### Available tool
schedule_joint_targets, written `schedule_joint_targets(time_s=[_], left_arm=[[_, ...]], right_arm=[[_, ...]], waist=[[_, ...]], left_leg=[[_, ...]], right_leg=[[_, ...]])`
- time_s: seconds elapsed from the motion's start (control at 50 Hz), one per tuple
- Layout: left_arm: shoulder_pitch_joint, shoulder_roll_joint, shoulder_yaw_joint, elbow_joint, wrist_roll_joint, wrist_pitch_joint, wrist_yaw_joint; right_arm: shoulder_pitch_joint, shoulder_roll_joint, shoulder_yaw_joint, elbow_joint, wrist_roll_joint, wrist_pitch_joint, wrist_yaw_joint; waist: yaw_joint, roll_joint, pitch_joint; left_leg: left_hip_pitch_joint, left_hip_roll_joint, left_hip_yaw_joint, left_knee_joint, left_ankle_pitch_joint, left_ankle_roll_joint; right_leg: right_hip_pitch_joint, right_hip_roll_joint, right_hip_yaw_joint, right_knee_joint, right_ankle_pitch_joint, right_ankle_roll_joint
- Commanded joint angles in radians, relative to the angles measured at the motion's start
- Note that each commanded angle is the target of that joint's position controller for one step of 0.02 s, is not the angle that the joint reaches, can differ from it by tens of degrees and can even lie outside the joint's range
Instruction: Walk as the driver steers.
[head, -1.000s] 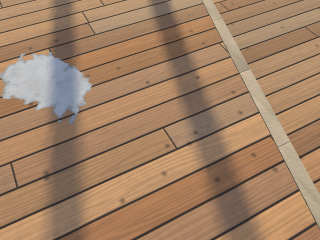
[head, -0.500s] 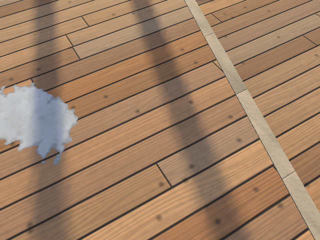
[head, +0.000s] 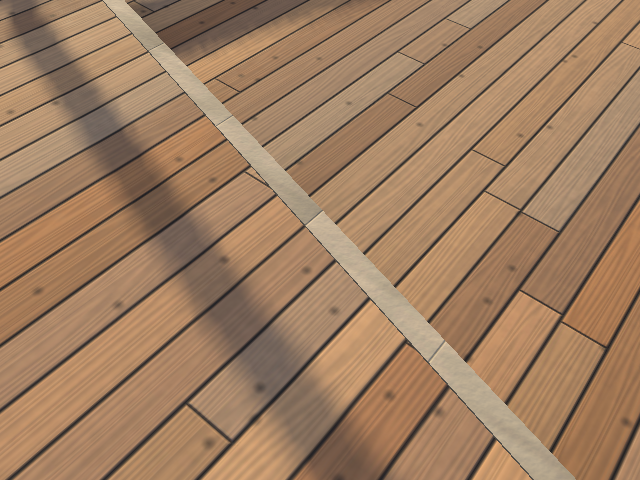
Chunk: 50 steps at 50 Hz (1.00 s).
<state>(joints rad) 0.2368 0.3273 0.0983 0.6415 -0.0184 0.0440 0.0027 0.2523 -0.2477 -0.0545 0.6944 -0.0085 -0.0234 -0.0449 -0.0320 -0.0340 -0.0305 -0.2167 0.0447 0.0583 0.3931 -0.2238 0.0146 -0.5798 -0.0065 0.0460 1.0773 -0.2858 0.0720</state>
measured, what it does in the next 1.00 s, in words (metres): walks ahead: right foot, then left foot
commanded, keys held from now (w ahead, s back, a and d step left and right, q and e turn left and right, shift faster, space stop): w+e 0.20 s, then w+q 0.32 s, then q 0.48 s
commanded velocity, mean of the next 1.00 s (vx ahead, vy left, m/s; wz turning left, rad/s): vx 0.31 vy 0.00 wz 0.09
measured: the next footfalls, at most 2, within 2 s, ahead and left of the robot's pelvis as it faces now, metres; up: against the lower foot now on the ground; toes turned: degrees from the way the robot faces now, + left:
right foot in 0.24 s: +0.10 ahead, -0.17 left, +0.00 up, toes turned -11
left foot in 0.72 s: +0.46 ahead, -0.03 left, +0.00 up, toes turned +1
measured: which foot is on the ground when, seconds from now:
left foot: down 0.00-0.24, up 0.26-0.70, down 0.72-1.00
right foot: up 0.00-0.22, down 0.24-0.70, up 0.72-1.00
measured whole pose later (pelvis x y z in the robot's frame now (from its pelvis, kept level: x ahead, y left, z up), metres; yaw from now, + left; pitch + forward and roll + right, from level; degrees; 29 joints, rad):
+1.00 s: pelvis +0.35 -0.11 -0.01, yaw +10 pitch +3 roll -1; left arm 0.13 0.30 0.04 0.64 0.02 -0.01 0.05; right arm 0.17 -0.31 -0.07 0.66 0.01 0.00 0.00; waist -0.02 -0.01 0.07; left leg -0.41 -0.14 -0.11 0.45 -0.09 0.09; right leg -0.62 -0.04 0.13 0.97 -0.35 0.09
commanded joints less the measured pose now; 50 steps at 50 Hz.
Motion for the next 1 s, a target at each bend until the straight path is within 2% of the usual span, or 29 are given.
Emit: schedule_joint_targets(time_s=[0.02, 0.16, 0.2, 0.22, 0.24, 0.26, 0.28, 0.3, 0.32, 0.34, 0.38, 0.42, 0.46, 0.52, 0.58, 0.6, 0.64, 0.68, 0.7, 0.72, 0.74, 0.76, 0.78, 0.8, 0.82, 0.86, 0.9, 0.94, 1.0], left_arm=[[-0.154, 0.025, -0.007, -0.134, -0.001, -0.039, -0.014], [-0.148, 0.025, -0.011, -0.131, -0.008, -0.05, -0.042], [-0.064, 0.027, -0.004, -0.096, -0.006, -0.048, -0.044], [0.032, 0.047, 0.011, -0.058, -0.006, -0.048, -0.037], [0.183, 0.096, 0.035, -0.024, -0.01, -0.051, -0.026], [0.239, 0.244, 0.051, -0.039, 0.0, -0.062, -0.015], [0.243, 0.204, 0.042, -0.049, 0.001, -0.086, -0.022], [0.213, 0.145, 0.019, -0.04, 0.005, -0.103, -0.026], [0.163, 0.099, 0.003, -0.039, 0.008, -0.11, -0.028], [0.098, 0.072, -0.008, -0.045, 0.012, -0.112, -0.029], [0.037, 0.05, -0.017, -0.042, 0.023, -0.122, -0.023], [0.049, 0.055, -0.013, -0.02, 0.032, -0.136, -0.016], [0.064, 0.056, -0.011, 0.002, 0.037, -0.143, -0.009], [0.062, 0.065, -0.01, 0.027, 0.027, -0.148, 0.003], [0.096, 0.081, -0.006, 0.067, 0.017, -0.137, 0.023], [0.102, 0.094, -0.002, 0.076, 0.015, -0.127, 0.03], [0.091, 0.125, 0.007, 0.077, 0.01, -0.106, 0.047], [0.057, 0.145, 0.015, 0.061, 0.009, -0.084, 0.06], [0.025, 0.141, 0.013, 0.046, 0.004, -0.081, 0.058], [0.037, 0.099, -0.003, 0.027, 0.015, -0.093, 0.049], [0.217, -0.043, -0.044, 0.013, 0.059, -0.108, 0.022], [0.204, 0.058, -0.038, 0.028, 0.032, -0.123, 0.002], [0.076, 0.112, -0.023, -0.004, -0.002, -0.121, 0.001], [0.018, 0.105, -0.024, -0.024, 0.005, -0.114, 0.011], [0.002, 0.1, -0.021, -0.021, 0.016, -0.1, 0.023], [0.041, 0.092, -0.018, -0.021, 0.025, -0.07, 0.032], [0.061, 0.052, -0.029, -0.015, 0.034, -0.063, 0.043], [0.046, 0.042, -0.033, -0.019, 0.04, -0.061, 0.054], [-0.007, 0.044, -0.03, -0.034, 0.03, -0.052, 0.053]], right_arm=[[0.051, -0.202, -0.061, -0.035, 0.005, -0.021, -0.001], [0.024, -0.243, -0.082, -0.001, 0.035, -0.035, 0.038], [-0.01, -0.24, -0.081, 0.007, 0.048, -0.027, 0.045], [0.01, -0.204, -0.067, 0.019, 0.042, -0.028, 0.048], [0.012, -0.132, -0.038, 0.02, 0.018, -0.035, 0.054], [-0.025, -0.058, -0.008, -0.063, -0.015, -0.057, 0.059], [-0.056, -0.148, -0.028, -0.058, 0.03, -0.08, 0.06], [-0.083, -0.192, -0.04, -0.061, 0.058, -0.087, 0.066], [-0.076, -0.189, -0.039, -0.042, 0.05, -0.087, 0.068], [-0.069, -0.181, -0.039, -0.022, 0.031, -0.083, 0.069], [-0.016, -0.162, -0.039, 0.014, 0.026, -0.063, 0.078], [-0.01, -0.131, -0.031, 0.031, 0.033, -0.047, 0.077], [-0.049, -0.108, -0.025, 0.021, 0.038, -0.041, 0.071], [-0.131, -0.08, -0.011, 0.001, 0.034, -0.045, 0.083], [-0.229, -0.045, 0.006, -0.038, 0.022, -0.053, 0.107], [-0.241, -0.05, 0.005, -0.051, 0.021, -0.057, 0.116], [-0.204, -0.084, -0.009, -0.061, 0.02, -0.058, 0.13], [-0.052, -0.14, -0.036, -0.036, 0.023, -0.049, 0.127], [0.068, -0.187, -0.059, -0.014, 0.023, -0.048, 0.112], [0.149, -0.243, -0.073, -0.015, 0.015, -0.041, 0.086], [0.088, -0.32, -0.074, -0.046, -0.011, -0.041, 0.072], [0.099, -0.279, -0.067, -0.072, -0.012, -0.038, 0.075], [0.022, -0.238, -0.06, -0.094, 0.004, -0.031, 0.076], [-0.045, -0.193, -0.049, -0.096, 0.03, -0.023, 0.073], [-0.085, -0.169, -0.04, -0.107, 0.038, -0.016, 0.068], [-0.122, -0.18, -0.046, -0.115, 0.012, -0.008, 0.064], [-0.124, -0.192, -0.052, -0.107, 0.005, -0.009, 0.057], [-0.109, -0.208, -0.059, -0.101, 0.009, 0.001, 0.045], [-0.128, -0.212, -0.06, -0.112, 0.022, 0.031, 0.026]], waist=[[-0.059, 0.19, 0.028], [-0.032, 0.192, 0.061], [0.03, 0.153, 0.042], [0.071, 0.106, 0.0], [0.144, -0.029, -0.076], [0.132, -0.347, -0.109], [0.173, -0.193, -0.134], [0.15, -0.148, -0.055], [0.12, -0.111, -0.012], [0.088, -0.077, 0.018], [0.034, -0.086, 0.036], [0.03, -0.043, 0.042], [0.039, -0.019, 0.071], [0.06, -0.03, 0.099], [0.092, -0.007, 0.141], [0.092, -0.012, 0.133], [0.064, -0.053, 0.07], [-0.014, -0.091, -0.026], [-0.083, -0.068, -0.087], [-0.116, 0.059, -0.168], [0.041, 0.304, -0.299], [-0.034, 0.167, -0.504], [-0.046, 0.086, -0.353], [-0.008, -0.004, -0.184], [0.02, -0.027, -0.099], [0.069, 0.043, -0.042], [0.076, 0.083, -0.058], [0.065, 0.09, -0.111], [0.046, 0.122, -0.132]], left_leg=[[0.2, 0.254, -0.231, -0.213, -0.174, 0.165], [0.08, 0.273, -0.094, -0.187, -0.129, 0.147], [0.017, 0.258, -0.035, -0.095, -0.118, 0.119], [-0.076, 0.22, 0.012, 0.028, -0.018, 0.096], [-0.22, 0.147, 0.103, 0.311, 0.008, 0.037], [-0.607, 0.001, 0.103, 0.707, -0.348, -0.044], [-0.733, 0.0, -0.063, 0.88, -0.343, -0.035], [-0.772, 0.049, -0.09, 0.91, -0.255, -0.006], [-0.745, 0.085, -0.091, 0.878, -0.154, 0.009], [-0.695, 0.105, -0.102, 0.824, -0.074, 0.008], [-0.589, 0.11, -0.102, 0.779, 0.037, -0.002], [-0.577, 0.085, -0.118, 0.744, 0.109, -0.021], [-0.583, 0.042, -0.157, 0.631, 0.19, -0.029], [-0.498, 0.013, -0.097, 0.399, 0.344, -0.013], [-0.451, -0.007, -0.031, 0.248, 0.375, 0.008], [-0.443, -0.02, -0.011, 0.22, 0.359, 0.015], [-0.381, -0.067, 0.027, 0.204, 0.276, 0.039], [-0.219, -0.121, 0.047, 0.204, 0.189, 0.073], [-0.039, -0.138, 0.023, 0.119, 0.261, 0.107], [0.215, -0.022, -0.137, 0.089, 0.562, 0.169], [0.564, 0.266, -0.552, 0.23, 1.046, 0.38], [0.581, 0.329, -0.732, 0.105, 0.822, 0.458], [0.443, 0.268, -0.614, 0.038, 0.633, 0.4], [0.268, 0.209, -0.525, -0.009, 0.481, 0.34], [0.123, 0.174, -0.479, -0.047, 0.413, 0.312], [-0.081, 0.117, -0.423, -0.101, 0.364, 0.292], [-0.137, 0.086, -0.365, -0.085, 0.491, 0.284], [-0.117, 0.081, -0.366, -0.057, 0.508, 0.274], [-0.119, 0.049, -0.4, -0.057, 0.203, 0.228]], right_leg=[[-0.184, -0.038, -0.02, -0.13, 0.006, -0.006], [0.095, -0.043, -0.108, -0.399, -0.045, -0.098], [0.263, -0.004, -0.159, -0.53, 0.023, -0.134], [0.458, 0.043, -0.166, -0.57, 0.022, -0.159], [0.695, -0.04, -0.006, -0.629, 0.022, -0.197], [0.891, -0.317, 0.509, -0.755, -0.046, -0.339], [0.854, -0.405, 0.657, -0.835, -0.133, -0.436], [0.805, -0.377, 0.538, -0.823, -0.113, -0.402], [0.727, -0.327, 0.411, -0.819, -0.055, -0.36], [0.646, -0.284, 0.316, -0.834, 0.036, -0.327], [0.548, -0.23, 0.163, -0.87, 0.277, -0.282], [0.53, -0.216, 0.062, -0.89, 0.427, -0.269], [0.522, -0.204, -0.019, -0.906, 0.481, -0.25], [0.496, -0.18, -0.122, -0.945, 0.481, -0.203], [0.53, -0.196, -0.177, -0.906, 0.681, -0.168], [0.568, -0.203, -0.188, -0.869, 0.754, -0.161], [0.644, -0.211, -0.199, -0.752, 0.992, -0.144], [0.663, -0.206, -0.203, -0.54, 1.165, -0.128], [0.594, -0.173, -0.212, -0.347, 1.089, -0.111], [0.4, -0.09, -0.216, -0.033, 0.659, -0.064], [0.006, 0.091, -0.104, 0.365, -0.443, 0.001], [-0.02, 0.09, 0.108, 0.474, -0.413, -0.009], [-0.056, 0.04, 0.108, 0.415, -0.321, -0.029], [-0.09, 0.004, 0.074, 0.32, -0.244, -0.031], [-0.067, -0.019, 0.06, 0.253, -0.206, -0.024], [0.052, -0.03, 0.049, 0.141, -0.159, -0.013], [0.091, -0.019, 0.025, 0.024, -0.137, 0.009], [0.089, -0.009, 0.031, -0.044, -0.087, 0.027], [0.09, 0.0, 0.048, -0.139, 0.005, 0.032]])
